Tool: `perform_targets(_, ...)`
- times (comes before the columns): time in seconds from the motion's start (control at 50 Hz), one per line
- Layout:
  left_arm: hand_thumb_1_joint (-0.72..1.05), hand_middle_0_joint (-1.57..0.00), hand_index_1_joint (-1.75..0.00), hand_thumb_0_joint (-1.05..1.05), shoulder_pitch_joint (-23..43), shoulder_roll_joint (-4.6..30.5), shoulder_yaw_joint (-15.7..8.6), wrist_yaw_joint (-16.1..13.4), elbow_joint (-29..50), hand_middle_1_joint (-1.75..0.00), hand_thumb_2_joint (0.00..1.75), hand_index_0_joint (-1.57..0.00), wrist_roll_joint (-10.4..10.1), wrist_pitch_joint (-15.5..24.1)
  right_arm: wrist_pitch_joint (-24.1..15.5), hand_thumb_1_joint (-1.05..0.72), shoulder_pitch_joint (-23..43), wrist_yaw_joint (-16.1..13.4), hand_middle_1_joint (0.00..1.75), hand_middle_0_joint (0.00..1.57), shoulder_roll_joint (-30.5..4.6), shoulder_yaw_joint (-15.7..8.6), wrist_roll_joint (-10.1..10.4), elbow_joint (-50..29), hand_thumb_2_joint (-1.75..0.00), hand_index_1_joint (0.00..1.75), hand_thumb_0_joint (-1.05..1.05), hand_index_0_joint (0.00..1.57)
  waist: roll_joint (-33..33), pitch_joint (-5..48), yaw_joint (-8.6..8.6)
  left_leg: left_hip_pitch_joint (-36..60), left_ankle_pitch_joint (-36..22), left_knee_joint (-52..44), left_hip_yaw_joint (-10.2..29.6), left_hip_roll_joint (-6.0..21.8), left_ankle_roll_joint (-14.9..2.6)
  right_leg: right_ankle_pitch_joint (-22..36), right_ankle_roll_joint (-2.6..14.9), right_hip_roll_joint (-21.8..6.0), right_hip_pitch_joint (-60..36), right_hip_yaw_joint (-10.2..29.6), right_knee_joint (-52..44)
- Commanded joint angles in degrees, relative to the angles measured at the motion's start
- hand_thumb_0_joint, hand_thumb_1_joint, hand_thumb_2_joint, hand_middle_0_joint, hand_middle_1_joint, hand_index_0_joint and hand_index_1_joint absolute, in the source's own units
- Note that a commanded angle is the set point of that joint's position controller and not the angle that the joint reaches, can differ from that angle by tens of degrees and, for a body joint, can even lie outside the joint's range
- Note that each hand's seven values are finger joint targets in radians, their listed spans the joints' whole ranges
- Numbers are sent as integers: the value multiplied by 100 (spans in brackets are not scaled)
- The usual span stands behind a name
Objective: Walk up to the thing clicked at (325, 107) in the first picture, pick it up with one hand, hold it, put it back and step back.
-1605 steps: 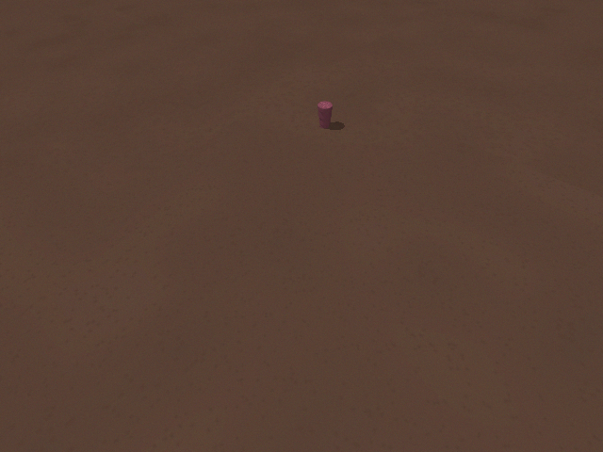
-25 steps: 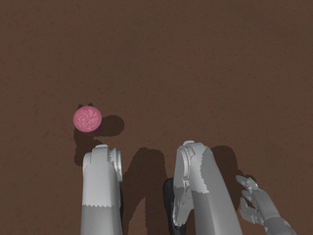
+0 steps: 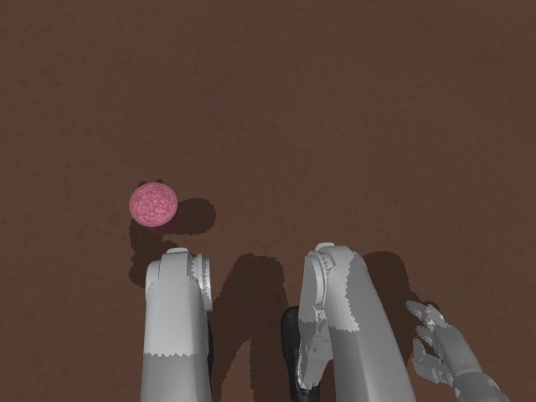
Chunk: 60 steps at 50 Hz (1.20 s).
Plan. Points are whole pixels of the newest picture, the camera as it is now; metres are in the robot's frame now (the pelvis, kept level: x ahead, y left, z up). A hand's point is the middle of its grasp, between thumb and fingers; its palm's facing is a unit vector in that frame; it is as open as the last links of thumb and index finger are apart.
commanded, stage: go down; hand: left
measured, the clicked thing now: (158, 213) +0.43 +0.21 -0.31
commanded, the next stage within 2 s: none
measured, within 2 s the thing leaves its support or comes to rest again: neither
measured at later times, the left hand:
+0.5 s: hand out of the picture +0.37 +0.41 +0.02, palm faces +0.08 -1.00 -0.05, open 16.6 cm
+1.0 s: hand out of the picture +0.37 +0.41 +0.02, palm faces +0.09 -0.99 -0.06, open 16.4 cm
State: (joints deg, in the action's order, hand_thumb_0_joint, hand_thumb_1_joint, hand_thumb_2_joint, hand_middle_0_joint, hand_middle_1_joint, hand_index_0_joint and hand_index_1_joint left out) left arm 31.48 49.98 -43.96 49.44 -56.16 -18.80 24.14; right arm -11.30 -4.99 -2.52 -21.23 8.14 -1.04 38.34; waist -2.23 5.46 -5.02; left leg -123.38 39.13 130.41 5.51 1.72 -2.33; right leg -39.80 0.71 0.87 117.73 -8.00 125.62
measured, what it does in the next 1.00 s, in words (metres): stands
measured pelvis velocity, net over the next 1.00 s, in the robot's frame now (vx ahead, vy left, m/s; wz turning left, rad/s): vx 0.00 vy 0.00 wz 0.00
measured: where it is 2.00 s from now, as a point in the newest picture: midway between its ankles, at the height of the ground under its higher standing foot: (250, 379)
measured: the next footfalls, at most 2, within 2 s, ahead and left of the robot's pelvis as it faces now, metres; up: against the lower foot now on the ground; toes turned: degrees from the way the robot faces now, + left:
none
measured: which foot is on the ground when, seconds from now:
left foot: down 0.00-1.00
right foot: down 0.00-1.00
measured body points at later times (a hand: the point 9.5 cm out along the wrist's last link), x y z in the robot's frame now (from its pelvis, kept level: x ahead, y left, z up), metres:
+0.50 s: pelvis +0.00 +0.00 +0.00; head +0.20 +0.09 +0.39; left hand +0.36 +0.46 +0.03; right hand +0.18 -0.27 -0.09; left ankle +0.09 +0.11 -0.34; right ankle +0.10 -0.11 -0.34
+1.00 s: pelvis +0.00 +0.00 +0.00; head +0.20 +0.08 +0.39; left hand +0.35 +0.46 +0.03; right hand +0.18 -0.27 -0.09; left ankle +0.09 +0.11 -0.34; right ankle +0.10 -0.11 -0.34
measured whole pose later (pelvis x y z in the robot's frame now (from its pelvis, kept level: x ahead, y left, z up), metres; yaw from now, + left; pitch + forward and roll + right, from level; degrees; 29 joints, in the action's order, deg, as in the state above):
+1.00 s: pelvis +0.00 +0.00 +0.00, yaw +0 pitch +31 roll -9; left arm 31.4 51.4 -44.3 49.2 -58.6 -19.0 24.6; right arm -11.6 -4.6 -2.7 -21.4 8.3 -1.2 38.2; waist -2.1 5.1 -5.1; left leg -123.5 38.9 130.5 5.7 1.7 -2.1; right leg -39.5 0.9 1.0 118.0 -8.1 125.8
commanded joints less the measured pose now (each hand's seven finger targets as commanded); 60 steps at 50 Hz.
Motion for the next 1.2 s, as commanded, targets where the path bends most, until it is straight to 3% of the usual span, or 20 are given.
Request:
perform_targets(0.0,-41,-4,-7,0,951,2234,-362,20,873,-13,13,-10,-131,272,-163,-86,-625,-125,30,20,-1411,-529,32,-332,-88,30,0,20,1689,3168,170,2951,-568,-1887,185,-14,77,563,245,166,-1069,84,-1146)
perform_targets(0.08,-42,-3,-6,0,1059,2154,-384,34,956,-12,11,-10,-243,365,-171,-86,-590,-111,30,20,-1374,-507,21,-358,-88,30,0,20,1497,3391,135,2841,-709,-1700,71,-43,29,649,219,181,-1306,119,-1211)
perform_targets(0.1,-40,-3,-6,0,993,2270,-485,17,1007,-12,11,-10,-241,371,-182,-86,-660,-110,30,20,-1408,-508,22,-353,-88,30,0,20,1546,3467,186,2961,-811,-1744,95,-40,47,694,225,178,-1330,107,-1190)
perform_targets(0.14,-41,-4,-6,0,955,2149,-361,20,838,-12,11,-10,-212,366,-178,-86,-596,-111,30,20,-1379,-513,12,-339,-88,30,0,20,1601,3383,187,2955,-758,-1731,66,-35,53,647,236,183,-1247,132,-1190)
perform_targets(0.2,-40,-4,-7,0,983,2270,-408,4,914,-14,13,-11,-159,377,-172,-86,-606,-128,30,20,-1433,-505,4,-310,-88,30,0,20,1785,3387,197,3127,-818,-1793,131,-21,85,705,244,170,-1116,98,-1114)
perform_targets(0.28,-40,-3,-7,0,999,2270,-369,5,1377,-13,12,-10,-159,364,-160,-86,-642,-131,30,20,-1420,-531,2,-324,-88,30,0,20,2034,3804,273,3522,-1145,-1849,126,-21,118,899,260,159,-1247,113,-1121)
perform_targets(0.38,-40,-4,-8,0,938,2246,-490,-18,1056,-15,14,-11,-211,349,-148,-86,-656,-127,30,20,-1420,-496,9,-267,-88,30,0,20,1729,3476,197,3233,-1216,-1741,171,-23,80,931,254,164,-1153,77,-1056)
perform_targets(0.46,-34,-6,-9,0,976,2300,-468,-30,980,-16,15,-12,-156,353,-131,-85,-538,-132,30,20,-1406,-490,18,-348,-88,30,0,20,1754,3177,219,3038,-537,-1918,227,-4,91,524,244,163,-1013,75,-1093)
perform_targets(0.62,-39,-4,-7,0,994,2102,-255,27,810,-13,12,-11,-144,353,-162,-86,-577,-108,30,20,-1412,-504,2,-356,-88,30,0,20,1635,3311,140,2892,-577,-1775,101,-28,67,581,235,179,-1181,85,-1151)
perform_targets(0.72,-40,-3,-6,0,967,2417,-480,-36,1374,-13,11,-9,-188,419,-155,-86,-618,-124,30,20,-1416,-529,16,-353,-88,30,0,20,1780,3804,317,3250,-941,-1761,59,-42,81,788,238,173,-1371,136,-1163)
perform_targets(0.76,-41,-3,-6,0,986,2580,-612,-78,1432,-12,11,-9,-185,399,-161,-86,-589,-135,30,20,-1419,-528,30,-361,-88,30,0,20,1789,3674,344,3175,-845,-1826,62,-39,77,705,244,170,-1294,154,-1155)
perform_targets(0.82,-37,-3,-7,0,995,2443,-601,-78,1179,-13,13,-10,-229,362,-154,-86,-603,-147,30,20,-1379,-500,46,-313,-88,30,0,20,1716,3480,264,2999,-718,-1835,90,-41,58,635,244,179,-1250,141,-1154)
perform_targets(0.88,-33,-4,-9,0,866,2136,-388,-16,680,-15,16,-11,-195,314,-163,-85,-556,-154,30,20,-1396,-475,25,-316,-88,30,0,20,1553,3048,122,2767,-631,-1771,112,-34,42,596,240,184,-1035,100,-1137)
perform_targets(0.92,-32,-5,-8,0,698,2079,-363,14,504,-15,14,-12,-175,284,-168,-86,-577,-138,30,20,-1381,-468,9,-324,-88,30,0,20,1433,3062,142,2724,-698,-1710,89,-37,33,645,230,194,-1157,99,-1181)
perform_targets(0.96,-36,-4,-7,0,894,2015,-251,50,650,-14,13,-11,-166,324,-174,-86,-577,-130,30,20,-1389,-498,9,-347,-88,30,0,20,1469,3077,102,2705,-546,-1742,79,-32,40,545,230,188,-1147,98,-1198)
perform_targets(1.0,-38,-4,-7,0,987,2121,-298,50,915,-14,13,-11,-200,362,-190,-86,-551,-118,30,20,-1406,-516,2,-391,-88,30,0,20,1611,3336,178,2847,-550,-1757,59,-32,52,546,231,188,-1259,110,-1216)
perform_targets(1.08,-39,-3,-8,0,938,2260,-449,6,1263,-14,13,-10,-258,412,-195,-86,-594,-117,30,20,-1438,-546,27,-350,-88,30,0,20,1767,3756,285,3272,-922,-1762,121,-26,94,760,246,181,-1231,96,-1096)
perform_targets(1.1,-39,-4,-8,0,897,2162,-407,6,1314,-14,13,-11,-253,406,-184,-86,-650,-127,30,20,-1453,-559,15,-318,-88,30,0,20,1858,3839,267,3495,-1097,-1771,155,-19,110,863,249,167,-1187,84,-1074)
perform_targets(1.12,-39,-1,-6,0,1015,2360,-496,-36,1510,-13,12,-9,-241,419,-173,-85,-624,-137,30,20,-1440,-567,26,-323,-88,30,0,20,1903,3784,312,3397,-984,-1829,144,-23,114,778,255,163,-1201,112,-1094)
perform_targets(1.18,-34,-3,-8,0,995,2388,-533,-102,1446,-14,14,-10,-216,400,-169,-86,-620,-147,30,20,-1377,-546,27,-287,-88,30,0,20,1702,3645,282,3064,-919,-1780,49,-49,63,784,237,174,-1381,164,-1173)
